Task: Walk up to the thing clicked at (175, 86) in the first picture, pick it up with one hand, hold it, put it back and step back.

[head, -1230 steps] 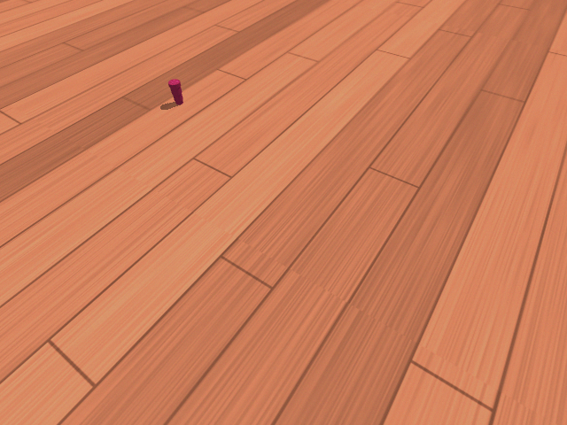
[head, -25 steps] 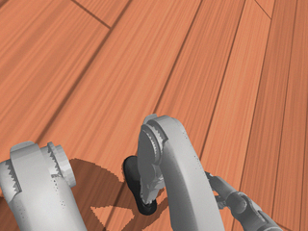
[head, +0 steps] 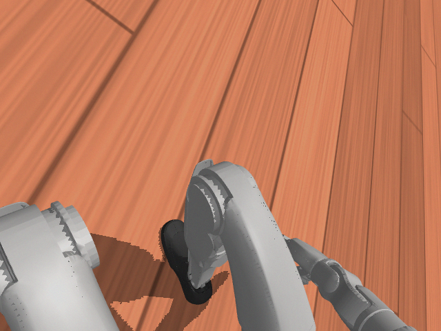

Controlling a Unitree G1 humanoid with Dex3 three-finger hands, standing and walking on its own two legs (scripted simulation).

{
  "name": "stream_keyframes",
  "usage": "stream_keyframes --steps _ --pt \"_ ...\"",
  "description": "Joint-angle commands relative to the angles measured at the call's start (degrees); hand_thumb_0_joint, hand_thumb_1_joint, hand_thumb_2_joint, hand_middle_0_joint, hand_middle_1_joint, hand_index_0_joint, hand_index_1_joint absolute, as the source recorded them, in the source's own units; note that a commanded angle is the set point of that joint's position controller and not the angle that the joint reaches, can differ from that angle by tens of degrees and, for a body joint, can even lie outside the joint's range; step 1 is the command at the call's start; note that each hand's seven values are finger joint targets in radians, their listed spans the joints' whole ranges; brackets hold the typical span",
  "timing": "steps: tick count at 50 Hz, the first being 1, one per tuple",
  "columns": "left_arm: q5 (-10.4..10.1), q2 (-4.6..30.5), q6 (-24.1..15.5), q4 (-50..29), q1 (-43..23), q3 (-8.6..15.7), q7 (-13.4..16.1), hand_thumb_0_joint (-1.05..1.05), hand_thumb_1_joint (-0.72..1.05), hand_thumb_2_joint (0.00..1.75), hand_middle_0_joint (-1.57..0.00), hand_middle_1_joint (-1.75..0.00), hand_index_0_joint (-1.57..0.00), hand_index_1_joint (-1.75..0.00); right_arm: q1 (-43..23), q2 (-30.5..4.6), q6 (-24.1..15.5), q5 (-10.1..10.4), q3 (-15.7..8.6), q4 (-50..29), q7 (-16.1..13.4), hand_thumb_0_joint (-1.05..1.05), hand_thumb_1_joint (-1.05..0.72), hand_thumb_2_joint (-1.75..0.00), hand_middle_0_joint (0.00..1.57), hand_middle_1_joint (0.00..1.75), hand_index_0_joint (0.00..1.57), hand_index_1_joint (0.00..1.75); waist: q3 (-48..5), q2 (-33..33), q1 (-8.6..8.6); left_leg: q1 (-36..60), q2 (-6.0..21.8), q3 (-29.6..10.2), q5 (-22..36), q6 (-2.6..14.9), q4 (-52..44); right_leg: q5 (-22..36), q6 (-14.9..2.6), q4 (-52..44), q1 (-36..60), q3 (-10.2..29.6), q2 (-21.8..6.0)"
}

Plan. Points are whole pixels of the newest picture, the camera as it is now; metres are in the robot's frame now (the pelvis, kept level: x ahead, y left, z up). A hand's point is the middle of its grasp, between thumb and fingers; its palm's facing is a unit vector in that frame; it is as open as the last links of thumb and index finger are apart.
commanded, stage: lower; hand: left
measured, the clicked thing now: out of the picture +0.43 +0.35 -0.20
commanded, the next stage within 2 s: loosen in 0.12 s
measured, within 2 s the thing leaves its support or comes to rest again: rests again in 0.36 s
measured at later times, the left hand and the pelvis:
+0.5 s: hand out of the picture +0.43 +0.35 -0.19, palm faces +0.53 -0.85 -0.01, open 9.5 cm; pelvis +0.00 +0.01 +0.00, yaw -1 degrees
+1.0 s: hand out of the picture +0.44 +0.35 -0.17, palm faces +0.54 -0.84 -0.01, open 10.7 cm; pelvis -0.01 +0.01 +0.00, yaw -2 degrees
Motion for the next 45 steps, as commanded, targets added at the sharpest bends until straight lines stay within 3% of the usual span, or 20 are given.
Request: stream_keyframes --steps 1,4,10,11,15,17,22,23,24,25,26,27,29,31,33,34,39,40,43,45 --pt "-0.84 17.79 -7.11 -12.84 -14.34 1.09 0.98 0.00 0.30 1.27 -1.37 -1.43 -1.38 -1.43 3.25 -20.95 0.82 -0.57 -6.11 -0.25 -1.02 0.00 -0.91 -0.90 0.20 0.30 0.20 0.30 -36.98 37.85 -4.73 27.73 4.38 5.69 11.50 -0.91 -17.40 14.00 -4.53 -9.24 16.37 -6.12 1.21" --pt "-0.80 17.19 -7.29 -12.48 -14.91 -0.04 0.97 0.00 0.29 1.27 -1.35 -1.43 -1.37 -1.42 2.39 -21.04 0.67 -0.62 -5.87 -0.50 -1.11 0.00 -0.91 -0.90 0.20 0.30 0.20 0.30 -34.23 37.13 -5.34 25.55 4.34 5.54 9.50 -0.61 -17.36 12.93 -4.49 -9.44 15.58 -6.35 1.23" --pt "-1.11 15.28 -7.59 -11.01 -14.96 -1.81 0.90 0.00 0.30 1.26 -1.35 -1.41 -1.36 -1.41 2.74 -21.33 0.57 -0.83 -5.47 -0.29 -1.06 0.00 -0.90 -0.90 0.20 0.30 0.20 0.30 -35.26 37.03 -6.37 27.56 4.53 4.46 10.60 -0.90 -17.42 13.93 -4.34 -9.14 15.91 -7.30 1.48" --pt "-1.12 15.76 -7.46 -10.25 -14.32 -1.81 1.01 0.00 0.31 1.25 -1.34 -1.39 -1.35 -1.39 2.50 -21.30 0.49 -0.72 -5.29 -0.48 -1.05 0.00 -0.90 -0.90 0.20 0.30 0.20 0.30 -34.86 36.65 -5.87 26.61 4.45 4.59 10.45 -0.78 -17.28 13.96 -4.40 -9.16 16.09 -7.09 1.58" --pt "-1.03 16.04 -7.79 -11.06 -15.40 -2.15 1.25 0.00 0.14 0.93 -1.21 -1.19 -1.25 -1.15 1.92 -21.52 0.58 -0.75 -5.19 -0.80 -1.06 0.00 -0.91 -0.89 0.20 0.30 0.20 0.30 -33.19 36.66 -5.78 26.24 4.56 4.16 8.81 -0.82 -17.85 12.69 -4.41 -9.17 14.94 -7.41 1.50" --pt "-0.80 17.61 -8.00 -11.71 -15.46 -1.59 1.48 0.00 0.06 0.83 -1.15 -1.10 -1.19 -1.07 2.14 -21.57 0.77 -0.92 -4.98 -0.87 -1.00 0.00 -0.91 -0.89 0.20 0.30 0.20 0.30 -33.73 37.59 -5.36 26.53 4.54 4.26 8.94 -0.94 -17.95 12.77 -4.46 -9.22 15.88 -7.41 1.64" --pt "-0.62 16.81 -7.89 -10.69 -13.90 -1.12 2.12 0.00 -0.14 0.63 -1.03 -0.93 -1.07 -0.89 2.02 -21.40 1.18 -1.00 -4.80 -1.05 -0.93 0.00 -0.91 -0.89 0.20 0.30 0.20 0.30 -33.51 37.92 -5.41 27.93 4.75 3.74 11.72 -1.19 -18.18 14.60 -4.39 -8.88 16.03 -7.65 1.64" --pt "-0.37 17.06 -7.84 -11.28 -14.35 -1.28 2.23 0.00 -0.17 0.63 -0.95 -0.85 -0.99 -0.83 2.00 -21.61 1.16 -1.06 -4.81 -1.03 -0.93 0.00 -0.91 -0.90 0.20 0.30 0.20 0.30 -33.48 38.67 -5.63 28.35 4.84 3.42 11.69 -1.34 -18.43 14.41 -4.49 -8.53 15.30 -7.81 1.58" --pt "-0.47 17.29 -7.89 -10.71 -14.42 -1.42 2.31 0.00 -0.09 0.71 -1.03 -0.93 -1.04 -0.91 1.59 -21.35 1.07 -1.07 -4.55 -1.16 -0.84 0.00 -0.90 -0.90 0.20 0.30 0.20 0.30 -32.89 38.08 -5.37 26.97 4.73 3.89 11.01 -1.07 -17.96 14.15 -4.53 -8.92 15.57 -7.48 1.70" --pt "-0.47 16.94 -7.89 -11.02 -14.33 -1.36 2.46 0.00 -0.17 0.63 -0.95 -0.86 -0.96 -0.84 1.88 -21.31 1.15 -1.22 -4.57 -1.01 -0.85 0.00 -0.91 -0.90 0.20 0.30 0.20 0.30 -33.53 37.80 -5.77 27.54 4.74 3.93 11.48 -1.01 -17.78 14.62 -4.39 -9.18 16.52 -7.60 1.76" --pt "-0.36 17.16 -7.67 -10.47 -14.16 -1.13 2.70 0.00 -0.09 0.71 -1.03 -0.94 -1.04 -0.92 2.10 -21.32 1.24 -1.23 -4.58 -1.00 -0.91 0.00 -0.90 -0.90 0.20 0.30 0.20 0.30 -34.04 37.65 -5.62 27.56 4.71 3.98 11.91 -1.02 -17.67 14.85 -4.41 -9.16 16.69 -7.62 1.79" --pt "-0.17 16.55 -7.77 -10.65 -14.36 -1.86 2.77 0.00 -0.13 0.64 -0.95 -0.86 -0.96 -0.84 1.87 -21.22 1.17 -1.28 -4.56 -0.99 -0.84 0.00 -0.91 -0.90 0.20 0.30 0.20 0.30 -33.48 37.89 -5.77 27.75 4.77 3.79 12.44 -1.09 -17.83 15.20 -4.41 -8.95 16.33 -7.63 1.76" --pt "-0.33 16.43 -7.69 -10.53 -14.48 -1.96 2.92 0.00 0.03 0.80 -1.07 -1.01 -1.10 -0.99 1.79 -21.16 1.18 -1.31 -4.45 -1.19 -0.89 0.00 -0.90 -0.89 0.20 0.30 0.20 0.30 -33.54 37.07 -5.94 27.47 4.80 3.88 11.98 -0.90 -17.61 14.92 -4.41 -9.37 16.37 -7.61 1.91" --pt "-0.35 16.42 -7.86 -11.24 -14.76 -2.17 2.75 0.00 -0.06 0.69 -0.97 -0.86 -1.00 -0.83 1.89 -21.20 1.14 -1.31 -4.40 -1.06 -0.94 0.00 -0.91 -0.90 0.20 0.30 0.20 0.30 -33.57 36.99 -6.18 27.49 4.80 3.87 11.49 -0.84 -17.56 14.72 -4.34 -9.48 16.62 -7.72 1.96" --pt "-0.26 16.23 -8.00 -10.77 -14.88 -2.75 2.60 0.00 0.10 0.84 -1.05 -1.01 -1.08 -0.99 1.29 -21.25 1.08 -1.35 -4.33 -1.09 -0.94 0.00 -0.90 -0.89 0.20 0.30 0.20 0.30 -33.07 37.01 -6.23 27.57 4.92 3.63 10.66 -0.89 -17.74 13.85 -4.41 -9.35 15.40 -7.87 1.92" --pt "-0.25 16.81 -8.16 -11.79 -15.50 -2.49 2.54 0.00 0.05 0.76 -1.03 -0.94 -1.06 -0.91 1.37 -21.40 1.08 -1.30 -4.52 -0.92 -1.01 0.00 -0.91 -0.89 0.20 0.30 0.20 0.30 -33.03 37.48 -6.37 27.82 4.97 3.49 10.43 -0.91 -17.84 13.76 -4.37 -9.31 15.27 -7.85 1.94" --pt "-0.74 17.43 -7.99 -10.39 -14.24 -1.79 2.81 0.00 -0.01 0.60 -0.82 -0.72 -0.85 -0.70 1.26 -21.18 1.03 -1.20 -4.08 -1.37 -1.00 0.00 -0.90 -0.90 0.20 0.30 0.20 0.30 -33.12 36.41 -5.58 26.20 4.82 3.98 9.32 -0.62 -17.70 12.89 -4.49 -9.71 16.19 -7.80 2.14" --pt "-0.82 17.81 -8.06 -11.02 -14.78 -1.69 2.81 0.00 -0.01 0.53 -0.84 -0.72 -0.86 -0.69 1.54 -21.22 1.03 -1.18 -4.22 -1.12 -0.98 0.00 -0.90 -0.89 0.20 0.30 0.20 0.30 -33.39 36.67 -5.61 26.04 4.74 4.15 8.86 -0.53 -17.50 12.68 -4.50 -9.95 16.35 -7.61 2.24" --pt "-0.82 17.74 -8.05 -10.68 -14.65 -1.70 2.82 0.00 -0.09 0.47 -0.65 -0.57 -0.66 -0.56 1.36 -21.35 0.98 -1.21 -4.07 -1.29 -1.07 0.00 -0.90 -0.90 0.20 0.30 0.20 0.30 -33.15 36.50 -5.74 26.29 4.90 3.95 9.12 -0.60 -17.81 12.68 -4.50 -9.90 16.26 -7.95 2.20" --pt "-0.54 16.98 -7.79 -9.08 -14.09 -2.64 2.57 0.00 -0.12 0.40 -0.60 -0.49 -0.61 -0.48 1.02 -21.29 0.96 -1.03 -4.10 -1.61 -1.02 0.00 -0.90 -0.90 0.20 0.30 0.20 0.30 -31.57 36.05 -5.84 25.38 4.95 3.71 7.62 -0.54 -18.19 11.60 -4.62 -9.78 15.01 -8.06 2.19"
